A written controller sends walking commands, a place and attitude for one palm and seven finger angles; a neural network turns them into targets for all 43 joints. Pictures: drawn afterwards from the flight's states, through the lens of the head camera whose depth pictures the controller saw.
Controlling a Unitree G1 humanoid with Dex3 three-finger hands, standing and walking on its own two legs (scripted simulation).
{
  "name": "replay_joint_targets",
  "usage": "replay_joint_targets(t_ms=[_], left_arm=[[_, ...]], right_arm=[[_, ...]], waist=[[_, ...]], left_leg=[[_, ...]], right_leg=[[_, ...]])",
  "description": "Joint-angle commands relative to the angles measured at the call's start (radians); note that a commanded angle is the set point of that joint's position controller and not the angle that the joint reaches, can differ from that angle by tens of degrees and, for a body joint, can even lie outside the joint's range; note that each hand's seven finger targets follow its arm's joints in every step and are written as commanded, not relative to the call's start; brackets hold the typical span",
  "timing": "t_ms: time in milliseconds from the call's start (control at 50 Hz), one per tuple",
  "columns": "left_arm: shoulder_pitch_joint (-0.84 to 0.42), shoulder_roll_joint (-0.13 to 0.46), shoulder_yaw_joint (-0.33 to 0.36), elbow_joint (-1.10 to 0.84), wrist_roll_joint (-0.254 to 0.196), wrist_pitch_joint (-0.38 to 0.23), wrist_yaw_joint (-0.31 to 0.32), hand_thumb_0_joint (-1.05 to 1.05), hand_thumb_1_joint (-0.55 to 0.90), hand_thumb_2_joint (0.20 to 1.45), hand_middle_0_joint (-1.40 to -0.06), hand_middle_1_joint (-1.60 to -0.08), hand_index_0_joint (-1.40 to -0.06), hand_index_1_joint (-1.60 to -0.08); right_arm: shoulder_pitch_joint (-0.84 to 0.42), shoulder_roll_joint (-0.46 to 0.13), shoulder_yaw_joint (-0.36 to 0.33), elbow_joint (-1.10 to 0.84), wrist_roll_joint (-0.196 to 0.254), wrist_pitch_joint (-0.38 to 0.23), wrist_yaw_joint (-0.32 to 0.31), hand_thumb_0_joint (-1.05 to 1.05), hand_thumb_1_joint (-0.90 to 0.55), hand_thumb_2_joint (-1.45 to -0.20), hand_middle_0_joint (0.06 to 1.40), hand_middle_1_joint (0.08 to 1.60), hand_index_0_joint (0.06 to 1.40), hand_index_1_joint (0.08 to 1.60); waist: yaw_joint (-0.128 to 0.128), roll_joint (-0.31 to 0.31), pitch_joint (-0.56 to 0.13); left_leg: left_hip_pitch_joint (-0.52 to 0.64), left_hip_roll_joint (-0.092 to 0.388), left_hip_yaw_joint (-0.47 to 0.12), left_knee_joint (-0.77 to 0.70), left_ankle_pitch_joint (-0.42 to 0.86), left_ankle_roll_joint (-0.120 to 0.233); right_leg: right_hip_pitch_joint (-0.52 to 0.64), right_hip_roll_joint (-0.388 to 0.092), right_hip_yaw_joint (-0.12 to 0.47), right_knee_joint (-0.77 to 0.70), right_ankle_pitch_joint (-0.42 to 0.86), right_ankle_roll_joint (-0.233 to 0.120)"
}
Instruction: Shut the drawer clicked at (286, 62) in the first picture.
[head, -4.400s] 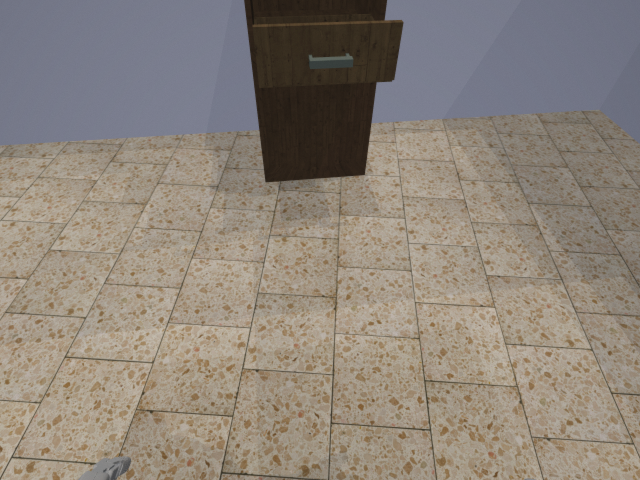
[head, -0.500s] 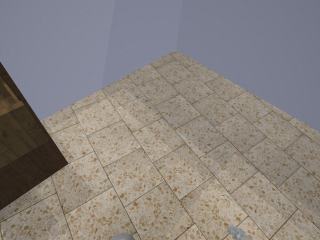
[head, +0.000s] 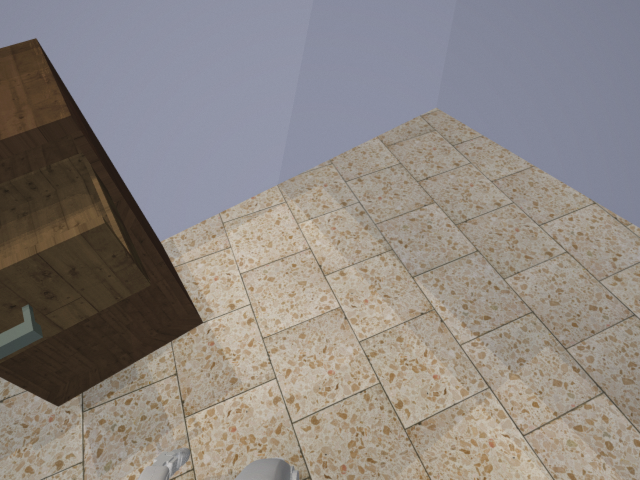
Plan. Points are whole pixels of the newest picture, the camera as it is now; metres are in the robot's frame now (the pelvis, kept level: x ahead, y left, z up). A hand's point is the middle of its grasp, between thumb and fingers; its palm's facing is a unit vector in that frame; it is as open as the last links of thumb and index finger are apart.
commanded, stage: turn to face it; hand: left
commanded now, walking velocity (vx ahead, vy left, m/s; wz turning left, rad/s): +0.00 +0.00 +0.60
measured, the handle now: out of the picture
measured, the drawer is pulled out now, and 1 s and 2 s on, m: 0.28 0.28 0.28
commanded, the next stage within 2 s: take the last steps up to it in 0.86 s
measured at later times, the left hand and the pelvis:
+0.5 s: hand out of the picture -0.05 +0.27 -0.18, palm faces +0.38 -0.89 -0.27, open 7.4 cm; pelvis -0.01 +0.04 +0.00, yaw +19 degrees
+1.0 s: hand out of the picture -0.04 +0.19 -0.14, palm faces +0.52 -0.81 -0.28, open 7.4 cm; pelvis -0.01 -0.02 +0.00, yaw +31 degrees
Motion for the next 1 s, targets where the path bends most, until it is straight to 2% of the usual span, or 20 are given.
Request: replay_joint_targets(t_ms=[0, 80, 200, 260, 280, 300, 320, 340, 380, 440, 540, 640, 720, 740, 760, 780, 800, 840, 880, 980], left_arm=[[0.034, 0.168, 0.037, -0.065, 0.001, -0.019, 0.009, 0.000, 0.900, 0.900, -0.200, -0.300, -0.200, -0.300], [0.117, 0.200, 0.045, -0.040, 0.006, -0.013, 0.007, 0.000, 0.900, 0.900, -0.200, -0.300, -0.200, -0.300], [0.134, 0.253, 0.060, -0.035, 0.013, 0.001, 0.000, 0.000, 0.900, 0.900, -0.200, -0.300, -0.200, -0.300], [0.119, 0.266, 0.068, -0.038, 0.006, 0.007, -0.006, 0.000, 0.900, 0.900, -0.200, -0.300, -0.200, -0.300], [0.115, 0.256, 0.064, -0.041, -0.001, 0.011, -0.010, 0.000, 0.900, 0.900, -0.200, -0.300, -0.200, -0.300], [0.104, 0.199, 0.059, -0.081, -0.011, 0.015, -0.018, 0.000, 0.900, 0.900, -0.200, -0.300, -0.200, -0.300], [0.035, 0.164, 0.038, -0.124, -0.006, 0.021, -0.016, 0.000, 0.900, 0.900, -0.200, -0.300, -0.200, -0.300], [0.024, 0.192, 0.042, -0.128, 0.000, 0.030, -0.013, 0.000, 0.900, 0.900, -0.200, -0.300, -0.200, -0.300], [0.010, 0.183, 0.050, -0.094, 0.001, 0.032, -0.012, 0.000, 0.900, 0.900, -0.200, -0.300, -0.200, -0.300], [0.076, 0.183, 0.053, -0.054, -0.001, 0.035, -0.024, 0.000, 0.900, 0.900, -0.200, -0.300, -0.200, -0.300], [0.063, 0.174, 0.048, -0.060, -0.002, 0.041, -0.018, 0.000, 0.900, 0.900, -0.200, -0.300, -0.200, -0.300], [0.030, 0.148, 0.038, -0.083, -0.007, 0.032, -0.012, 0.000, 0.900, 0.900, -0.200, -0.300, -0.200, -0.300], [0.119, 0.143, 0.036, -0.062, -0.015, 0.013, -0.004, 0.000, 0.900, 0.900, -0.200, -0.300, -0.200, -0.300], [0.154, 0.161, 0.040, -0.052, -0.013, 0.003, -0.001, 0.000, 0.900, 0.900, -0.200, -0.300, -0.200, -0.300], [0.173, 0.234, 0.052, -0.051, 0.002, -0.010, 0.006, 0.000, 0.900, 0.900, -0.200, -0.300, -0.200, -0.300], [0.156, 0.316, 0.064, -0.063, 0.011, -0.012, 0.007, 0.000, 0.900, 0.900, -0.200, -0.300, -0.200, -0.300], [0.140, 0.299, 0.056, -0.074, 0.003, -0.005, 0.008, 0.000, 0.900, 0.900, -0.200, -0.300, -0.200, -0.300], [0.028, 0.220, 0.046, -0.088, -0.002, -0.006, 0.009, 0.000, 0.900, 0.900, -0.200, -0.300, -0.200, -0.300], [0.011, 0.180, 0.031, -0.088, -0.006, -0.011, 0.006, 0.000, 0.900, 0.900, -0.200, -0.300, -0.200, -0.300], [0.152, 0.186, 0.036, -0.024, 0.001, -0.025, 0.005, 0.000, 0.900, 0.900, -0.200, -0.300, -0.200, -0.300]], right_arm=[[-0.017, -0.045, -0.005, -0.082, -0.003, -0.018, 0.008, 0.000, -0.900, -0.900, 0.200, 0.300, 0.200, 0.300], [-0.116, -0.044, 0.005, -0.118, 0.000, -0.016, 0.011, 0.000, -0.900, -0.900, 0.200, 0.300, 0.200, 0.300], [-0.175, -0.046, 0.019, -0.155, 0.005, -0.026, 0.017, 0.000, -0.900, -0.900, 0.200, 0.300, 0.200, 0.300], [-0.115, -0.081, 0.013, -0.153, 0.001, -0.037, 0.014, 0.000, -0.900, -0.900, 0.200, 0.300, 0.200, 0.300], [-0.041, -0.125, 0.000, -0.137, -0.001, -0.045, 0.015, 0.000, -0.900, -0.900, 0.200, 0.300, 0.200, 0.300], [0.031, -0.249, -0.031, -0.133, -0.007, -0.056, 0.007, 0.000, -0.900, -0.900, 0.200, 0.300, 0.200, 0.300], [0.089, -0.314, -0.042, -0.113, 0.005, -0.053, -0.002, 0.000, -0.900, -0.900, 0.200, 0.300, 0.200, 0.300], [0.082, -0.297, -0.035, -0.102, 0.004, -0.050, -0.004, 0.000, -0.900, -0.900, 0.200, 0.300, 0.200, 0.300], [-0.023, -0.236, -0.018, -0.129, 0.000, -0.055, -0.020, 0.000, -0.900, -0.900, 0.200, 0.300, 0.200, 0.300], [-0.122, -0.197, 0.000, -0.160, 0.001, -0.061, -0.019, 0.000, -0.900, -0.900, 0.200, 0.300, 0.200, 0.300], [-0.084, -0.189, -0.001, -0.154, 0.000, -0.056, -0.016, 0.000, -0.900, -0.900, 0.200, 0.300, 0.200, 0.300], [-0.052, -0.184, -0.005, -0.144, -0.008, -0.047, -0.017, 0.000, -0.900, -0.900, 0.200, 0.300, 0.200, 0.300], [-0.079, -0.169, -0.005, -0.142, -0.003, -0.045, -0.016, 0.000, -0.900, -0.900, 0.200, 0.300, 0.200, 0.300], [-0.084, -0.149, -0.002, -0.142, 0.004, -0.046, -0.014, 0.000, -0.900, -0.900, 0.200, 0.300, 0.200, 0.300], [-0.061, -0.084, 0.006, -0.148, 0.015, -0.045, -0.008, 0.000, -0.900, -0.900, 0.200, 0.300, 0.200, 0.300], [-0.068, -0.048, 0.013, -0.172, 0.011, -0.041, -0.010, 0.000, -0.900, -0.900, 0.200, 0.300, 0.200, 0.300], [-0.074, -0.095, -0.001, -0.161, 0.003, -0.030, -0.013, 0.000, -0.900, -0.900, 0.200, 0.300, 0.200, 0.300], [-0.049, -0.093, -0.008, -0.104, -0.005, -0.010, -0.005, 0.000, -0.900, -0.900, 0.200, 0.300, 0.200, 0.300], [-0.005, -0.082, -0.004, -0.072, -0.004, -0.011, 0.001, 0.000, -0.900, -0.900, 0.200, 0.300, 0.200, 0.300], [-0.051, -0.054, 0.009, -0.054, -0.004, -0.015, 0.002, 0.000, -0.900, -0.900, 0.200, 0.300, 0.200, 0.300]], waist=[[0.033, -0.198, -0.043], [0.079, -0.227, -0.051], [0.098, -0.287, -0.063], [0.058, -0.236, -0.113], [0.014, -0.120, -0.162], [-0.032, 0.184, -0.203], [-0.057, 0.271, -0.204], [-0.041, 0.150, -0.201], [-0.012, 0.193, -0.144], [0.042, 0.105, -0.103], [0.029, 0.096, -0.072], [0.014, 0.111, -0.092], [0.061, 0.097, -0.127], [0.082, 0.048, -0.139], [0.086, -0.172, -0.143], [0.085, -0.368, -0.108], [0.084, -0.249, -0.101], [0.035, -0.249, -0.012], [0.016, -0.206, 0.000], [0.080, -0.196, -0.038]], left_leg=[[-0.099, 0.069, 0.010, 0.100, 0.041, -0.036], [-0.068, 0.073, 0.052, -0.054, 0.009, -0.043], [0.069, 0.065, 0.114, -0.302, -0.001, -0.014], [0.226, 0.050, 0.142, -0.520, 0.139, 0.005], [0.387, 0.070, 0.094, -0.641, 0.290, 0.023], [0.570, 0.316, -0.246, -0.701, 0.613, 0.137], [0.577, 0.462, -0.401, -0.710, 0.943, 0.260], [0.545, 0.467, -0.317, -0.692, 0.849, 0.287], [0.451, 0.354, -0.276, -0.704, 0.712, 0.235], [0.357, 0.245, -0.175, -0.734, 0.596, 0.186], [0.325, 0.232, -0.231, -0.784, 0.411, 0.204], [0.331, 0.237, -0.311, -0.755, 0.425, 0.229], [0.257, 0.202, -0.315, -0.656, 0.542, 0.195], [0.182, 0.160, -0.285, -0.594, 0.456, 0.150], [0.029, 0.049, -0.171, -0.428, 0.202, 0.072], [-0.075, -0.061, -0.053, -0.199, -0.135, 0.013], [-0.022, -0.017, -0.106, -0.039, -0.150, 0.023], [-0.023, 0.011, -0.099, 0.106, -0.017, 0.017], [-0.035, 0.024, -0.067, 0.132, 0.069, 0.001], [-0.032, 0.049, -0.025, -0.011, 0.065, -0.022]], right_leg=[[0.118, -0.264, 0.088, -0.175, 0.471, -0.074], [0.178, -0.290, 0.056, -0.147, 0.548, -0.089], [0.155, -0.321, 0.005, -0.089, 0.542, -0.079], [0.122, -0.307, -0.058, 0.037, 0.489, -0.026], [0.037, -0.282, -0.082, 0.194, 0.407, 0.018], [-0.243, -0.144, -0.110, 0.432, -0.064, 0.106], [-0.384, -0.069, -0.003, 0.595, -0.408, 0.134], [-0.382, -0.092, 0.072, 0.657, -0.365, 0.117], [-0.396, -0.086, 0.115, 0.683, -0.244, 0.120], [-0.321, -0.058, 0.114, 0.651, -0.099, 0.127], [-0.284, -0.034, 0.119, 0.518, -0.085, 0.132], [-0.203, 0.008, 0.117, 0.318, -0.146, 0.113], [0.007, 0.043, 0.105, 0.031, -0.012, 0.095], [0.125, 0.016, 0.121, -0.121, 0.101, 0.091], [0.239, -0.170, 0.304, -0.245, 0.108, 0.039], [0.185, -0.399, 0.518, -0.272, 0.282, -0.079], [0.054, -0.414, 0.456, -0.263, 0.258, -0.131], [-0.048, -0.282, 0.335, -0.286, 0.108, -0.094], [-0.015, -0.221, 0.217, -0.257, 0.197, -0.072], [0.136, -0.237, 0.209, -0.267, 0.169, -0.090]])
